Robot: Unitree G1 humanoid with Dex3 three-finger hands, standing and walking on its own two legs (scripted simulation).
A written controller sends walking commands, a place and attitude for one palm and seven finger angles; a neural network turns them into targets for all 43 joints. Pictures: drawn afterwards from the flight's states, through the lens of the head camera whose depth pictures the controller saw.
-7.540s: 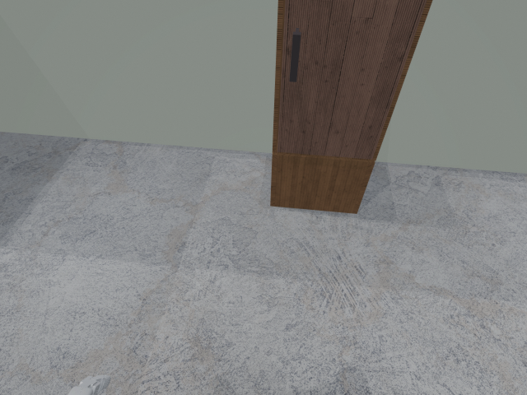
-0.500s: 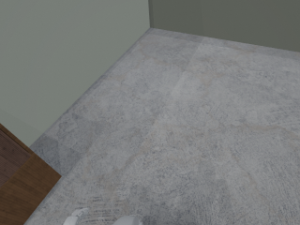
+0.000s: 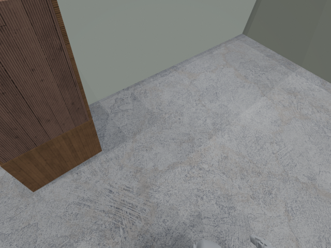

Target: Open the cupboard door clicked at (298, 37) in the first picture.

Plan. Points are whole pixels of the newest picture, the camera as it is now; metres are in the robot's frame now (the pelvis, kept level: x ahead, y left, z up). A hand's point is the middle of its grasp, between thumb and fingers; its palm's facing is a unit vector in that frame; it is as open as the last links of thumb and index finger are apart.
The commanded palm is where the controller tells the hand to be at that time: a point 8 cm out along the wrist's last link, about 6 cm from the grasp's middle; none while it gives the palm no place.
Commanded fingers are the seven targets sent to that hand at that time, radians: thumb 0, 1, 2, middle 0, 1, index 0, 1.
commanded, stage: turn to face it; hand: left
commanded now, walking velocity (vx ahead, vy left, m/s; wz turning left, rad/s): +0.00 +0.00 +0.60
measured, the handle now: out of the picture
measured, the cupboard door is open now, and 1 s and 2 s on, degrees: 0 0 0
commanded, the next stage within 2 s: take the last steps up to it in 1.26 s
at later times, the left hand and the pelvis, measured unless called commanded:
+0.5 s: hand out of the picture +0.09 +0.19 -0.13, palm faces +0.27 -0.93 -0.27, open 7.4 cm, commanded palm none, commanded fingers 0.00 0.90 0.90 -0.20 -0.30 -0.20 -0.30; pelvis -0.01 -0.04 +0.00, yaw +17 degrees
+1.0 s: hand out of the picture -0.16 +0.17 -0.19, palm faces +0.62 -0.75 -0.25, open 7.4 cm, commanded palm none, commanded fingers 0.00 0.90 0.90 -0.20 -0.30 -0.20 -0.30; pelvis -0.04 -0.02 -0.01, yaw +36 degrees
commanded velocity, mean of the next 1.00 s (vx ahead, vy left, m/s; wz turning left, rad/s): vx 0.00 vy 0.00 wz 0.55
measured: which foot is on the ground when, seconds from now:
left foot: down 0.00-0.50, up 0.52-0.94, down 0.96-1.00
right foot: up 0.00-0.48, down 0.50-0.98, up 1.00-1.00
